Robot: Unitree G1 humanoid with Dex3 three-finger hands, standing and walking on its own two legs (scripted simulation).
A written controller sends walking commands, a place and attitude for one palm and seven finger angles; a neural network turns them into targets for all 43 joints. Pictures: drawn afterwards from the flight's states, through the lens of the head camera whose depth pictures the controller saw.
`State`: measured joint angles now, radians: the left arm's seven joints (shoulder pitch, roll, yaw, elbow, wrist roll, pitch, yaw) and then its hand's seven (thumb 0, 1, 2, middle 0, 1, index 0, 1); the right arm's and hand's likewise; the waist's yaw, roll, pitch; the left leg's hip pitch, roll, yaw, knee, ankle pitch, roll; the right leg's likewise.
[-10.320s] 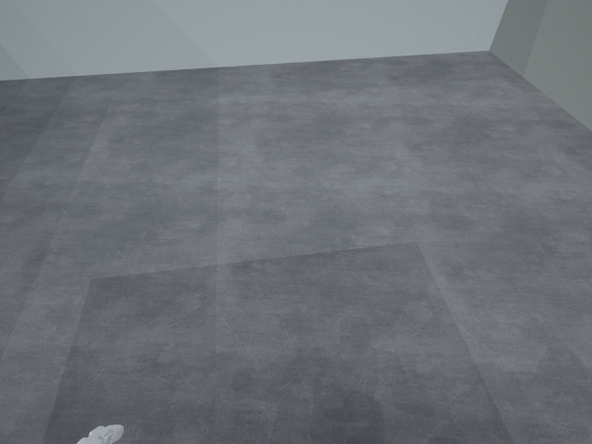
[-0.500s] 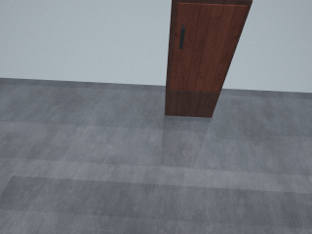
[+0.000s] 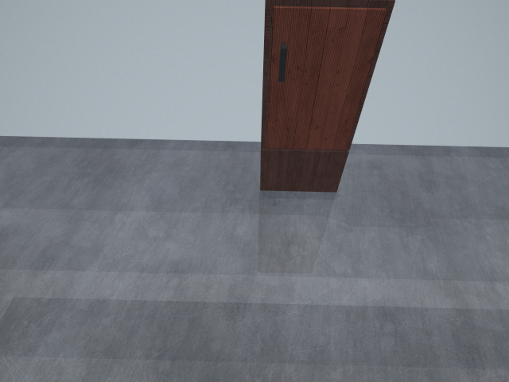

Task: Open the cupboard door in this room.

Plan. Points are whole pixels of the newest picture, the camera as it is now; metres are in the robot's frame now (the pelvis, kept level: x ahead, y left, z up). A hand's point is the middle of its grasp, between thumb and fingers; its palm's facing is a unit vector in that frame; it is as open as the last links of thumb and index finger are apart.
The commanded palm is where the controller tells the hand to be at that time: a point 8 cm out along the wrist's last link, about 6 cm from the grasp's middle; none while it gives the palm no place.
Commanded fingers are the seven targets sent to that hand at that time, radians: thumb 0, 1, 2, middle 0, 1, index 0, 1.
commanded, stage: look at it before walking up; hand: left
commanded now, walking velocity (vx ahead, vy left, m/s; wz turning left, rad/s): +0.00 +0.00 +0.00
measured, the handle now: (282, 62) +1.15 -0.04 -0.03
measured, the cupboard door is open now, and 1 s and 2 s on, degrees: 0 0 0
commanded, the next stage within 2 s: walk to a spot facing it in 0.32 s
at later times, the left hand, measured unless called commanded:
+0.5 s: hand out of the picture -0.03 +0.14 -0.18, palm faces +0.04 -0.99 -0.16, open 7.4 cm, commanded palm none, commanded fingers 0.00 0.90 0.90 -0.20 -0.30 -0.20 -0.30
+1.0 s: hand out of the picture +0.13 +0.16 -0.17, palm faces -0.19 -0.93 -0.30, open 7.4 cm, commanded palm none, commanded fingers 0.00 0.90 0.90 -0.20 -0.30 -0.20 -0.30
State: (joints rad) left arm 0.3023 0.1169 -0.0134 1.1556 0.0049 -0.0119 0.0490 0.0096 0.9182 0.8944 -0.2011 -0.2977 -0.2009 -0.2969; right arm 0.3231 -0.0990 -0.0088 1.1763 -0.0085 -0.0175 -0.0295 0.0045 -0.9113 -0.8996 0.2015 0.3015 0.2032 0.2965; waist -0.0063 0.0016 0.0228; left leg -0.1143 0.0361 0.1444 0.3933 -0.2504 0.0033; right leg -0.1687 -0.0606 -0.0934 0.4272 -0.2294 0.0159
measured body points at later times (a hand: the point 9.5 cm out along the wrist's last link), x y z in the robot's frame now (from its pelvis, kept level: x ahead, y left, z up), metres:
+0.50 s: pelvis +0.00 -0.01 +0.00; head +0.00 -0.02 +0.45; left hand -0.03 +0.19 -0.16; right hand -0.02 -0.22 -0.17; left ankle -0.02 +0.11 -0.74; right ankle +0.00 -0.12 -0.74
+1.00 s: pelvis +0.01 -0.04 -0.03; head +0.03 -0.07 +0.42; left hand +0.14 +0.21 -0.15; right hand -0.02 -0.28 -0.20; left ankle -0.02 +0.11 -0.74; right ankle -0.01 -0.13 -0.75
